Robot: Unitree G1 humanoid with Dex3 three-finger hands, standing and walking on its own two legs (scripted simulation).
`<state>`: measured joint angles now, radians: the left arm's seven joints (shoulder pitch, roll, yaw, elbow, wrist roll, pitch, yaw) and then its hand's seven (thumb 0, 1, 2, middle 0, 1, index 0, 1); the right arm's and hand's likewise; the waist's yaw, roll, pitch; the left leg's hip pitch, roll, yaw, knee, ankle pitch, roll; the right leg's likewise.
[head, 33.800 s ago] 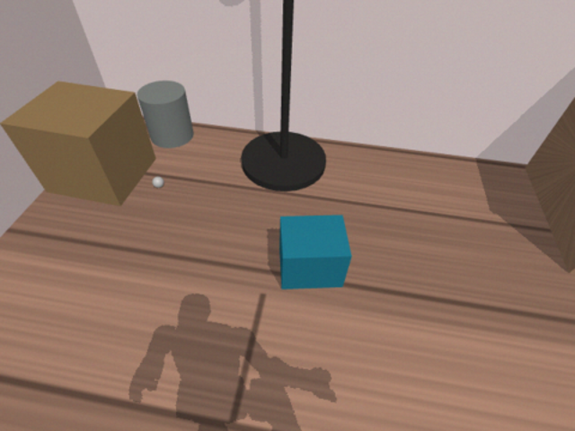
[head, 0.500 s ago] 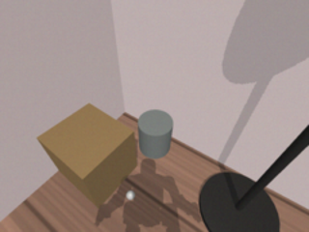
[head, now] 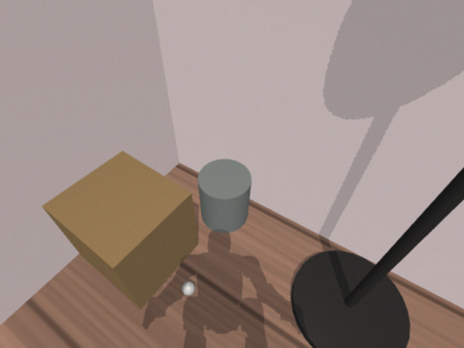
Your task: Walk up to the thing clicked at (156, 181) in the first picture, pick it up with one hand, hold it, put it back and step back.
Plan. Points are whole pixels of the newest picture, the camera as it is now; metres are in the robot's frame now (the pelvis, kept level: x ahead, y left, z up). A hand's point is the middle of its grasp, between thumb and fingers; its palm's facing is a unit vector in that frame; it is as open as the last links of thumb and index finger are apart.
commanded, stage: stand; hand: left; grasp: from above
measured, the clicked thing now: (188, 288) +0.50 +0.18 -0.75
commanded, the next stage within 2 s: step back in 1.18 s
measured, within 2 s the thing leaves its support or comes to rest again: neither
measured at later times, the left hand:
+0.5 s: hand out of the picture +0.09 +0.24 -0.16, palm faces +0.02 -0.94 -0.33, open 7.4 cm
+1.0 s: hand out of the picture +0.08 +0.25 -0.15, palm faces +0.00 -0.94 -0.35, open 7.4 cm
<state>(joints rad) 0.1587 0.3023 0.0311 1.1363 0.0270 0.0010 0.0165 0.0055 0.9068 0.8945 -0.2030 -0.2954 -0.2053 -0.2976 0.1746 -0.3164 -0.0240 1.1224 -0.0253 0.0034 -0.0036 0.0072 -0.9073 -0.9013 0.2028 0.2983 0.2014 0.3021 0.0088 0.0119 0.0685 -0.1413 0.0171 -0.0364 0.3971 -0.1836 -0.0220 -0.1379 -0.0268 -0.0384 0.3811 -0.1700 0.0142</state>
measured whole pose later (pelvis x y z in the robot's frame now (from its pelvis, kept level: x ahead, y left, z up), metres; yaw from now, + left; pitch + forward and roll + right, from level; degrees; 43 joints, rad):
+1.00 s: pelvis +0.02 +0.00 +0.00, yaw -1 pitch -3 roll +0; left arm 0.12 0.33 0.02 1.15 0.02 0.00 0.00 0.01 0.91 0.89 -0.20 -0.30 -0.20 -0.30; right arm 0.13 -0.33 -0.01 1.15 -0.02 -0.01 0.00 0.01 -0.91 -0.90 0.20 0.30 0.20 0.30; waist 0.01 0.01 0.06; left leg -0.10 0.02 -0.03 0.33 -0.18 -0.03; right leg -0.12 -0.02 -0.03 0.34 -0.17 0.01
